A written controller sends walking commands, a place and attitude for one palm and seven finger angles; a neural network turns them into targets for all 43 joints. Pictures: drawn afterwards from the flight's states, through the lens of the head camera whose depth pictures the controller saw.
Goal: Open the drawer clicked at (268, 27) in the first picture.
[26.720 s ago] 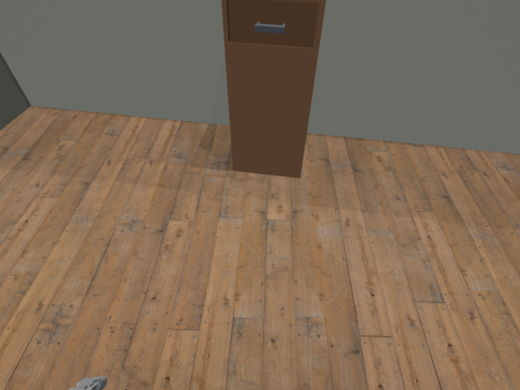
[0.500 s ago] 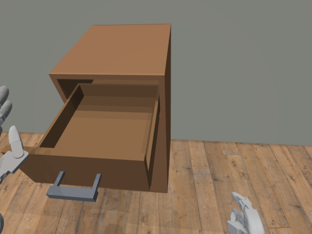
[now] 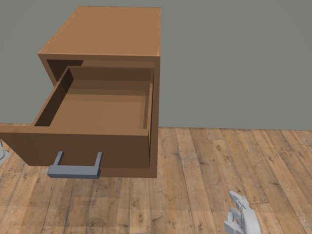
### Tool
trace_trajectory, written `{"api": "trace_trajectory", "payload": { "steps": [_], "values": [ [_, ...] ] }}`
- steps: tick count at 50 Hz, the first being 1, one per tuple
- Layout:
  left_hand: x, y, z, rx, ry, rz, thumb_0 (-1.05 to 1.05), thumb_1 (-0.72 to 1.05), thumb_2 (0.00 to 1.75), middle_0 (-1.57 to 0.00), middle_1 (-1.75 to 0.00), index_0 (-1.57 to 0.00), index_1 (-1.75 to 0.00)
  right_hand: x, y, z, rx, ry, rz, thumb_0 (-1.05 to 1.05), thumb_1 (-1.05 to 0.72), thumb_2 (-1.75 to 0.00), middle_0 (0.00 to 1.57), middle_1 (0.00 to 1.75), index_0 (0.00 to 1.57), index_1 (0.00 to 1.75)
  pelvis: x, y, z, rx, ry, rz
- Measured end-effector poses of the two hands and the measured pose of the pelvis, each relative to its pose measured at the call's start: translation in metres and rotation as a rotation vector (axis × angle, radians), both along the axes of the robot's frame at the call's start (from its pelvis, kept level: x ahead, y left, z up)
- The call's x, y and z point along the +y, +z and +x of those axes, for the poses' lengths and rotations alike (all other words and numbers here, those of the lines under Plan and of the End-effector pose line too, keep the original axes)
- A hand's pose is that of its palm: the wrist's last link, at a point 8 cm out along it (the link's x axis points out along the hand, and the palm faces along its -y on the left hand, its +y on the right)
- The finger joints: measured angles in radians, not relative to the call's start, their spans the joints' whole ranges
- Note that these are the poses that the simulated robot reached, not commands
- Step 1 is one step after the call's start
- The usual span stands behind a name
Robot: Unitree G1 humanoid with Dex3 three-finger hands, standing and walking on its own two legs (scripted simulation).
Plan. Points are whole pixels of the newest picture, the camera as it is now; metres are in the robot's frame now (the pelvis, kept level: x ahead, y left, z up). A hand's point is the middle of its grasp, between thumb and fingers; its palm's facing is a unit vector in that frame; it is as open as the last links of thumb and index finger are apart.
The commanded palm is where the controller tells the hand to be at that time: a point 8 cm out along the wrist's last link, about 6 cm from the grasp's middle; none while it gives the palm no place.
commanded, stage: step back with the hand held close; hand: left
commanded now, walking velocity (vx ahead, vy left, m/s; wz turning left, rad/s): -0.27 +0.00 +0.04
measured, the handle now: (77, 163) +0.27 +0.22 +0.05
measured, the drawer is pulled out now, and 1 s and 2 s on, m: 0.30 0.30 0.30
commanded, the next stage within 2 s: stop stepping back and stand still in 0.48 s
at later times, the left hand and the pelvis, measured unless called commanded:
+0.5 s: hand out of the picture +0.06 +0.23 +0.25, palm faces +0.44 -0.75 -0.49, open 7.4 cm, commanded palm +0.00 +0.28 +0.24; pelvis -0.13 +0.00 +0.01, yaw -1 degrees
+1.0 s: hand out of the picture -0.09 +0.23 +0.24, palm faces +0.48 -0.75 -0.45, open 7.4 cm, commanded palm -0.15 +0.27 +0.24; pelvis -0.27 -0.01 +0.01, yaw +1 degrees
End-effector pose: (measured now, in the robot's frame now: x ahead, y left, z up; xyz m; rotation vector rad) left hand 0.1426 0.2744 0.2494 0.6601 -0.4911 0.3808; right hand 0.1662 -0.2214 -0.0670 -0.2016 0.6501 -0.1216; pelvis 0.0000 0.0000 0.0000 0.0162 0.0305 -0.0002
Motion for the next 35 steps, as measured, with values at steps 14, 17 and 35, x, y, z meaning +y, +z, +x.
{"api": "trace_trajectory", "payload": {
  "steps": [14, 17, 35],
  "values": [
    [0.002, -0.014, -0.052, 0.083, -0.053, -0.046, 0.01, 0.89, 0.90, -0.21, -0.30, -0.21, -0.30, -0.011, 0.006, -0.070, 0.058, -0.024, -0.033, 0.02, -0.90, -0.90, 0.20, 0.30, 0.20, 0.30, 0.005, 0.006, -0.067, 0.005, 0.035, -0.019],
    [0.007, -0.012, -0.071, 0.065, -0.075, -0.015, 0.02, 0.89, 0.90, -0.21, -0.30, -0.21, -0.30, -0.009, 0.007, -0.085, 0.061, -0.028, -0.049, 0.02, -0.90, -0.90, 0.20, 0.29, 0.20, 0.30, 0.009, 0.005, -0.088, -0.008, 0.026, 0.003],
    [-0.037, -0.012, -0.181, 0.152, -0.103, -0.020, 0.01, 0.89, 0.90, -0.21, -0.30, -0.21, -0.30, -0.026, -0.006, -0.222, 0.082, -0.058, 0.077, 0.02, -0.90, -0.90, 0.20, 0.30, 0.20, 0.30, -0.021, 0.011, -0.214, -0.009, -0.028, 0.015]
  ]
}}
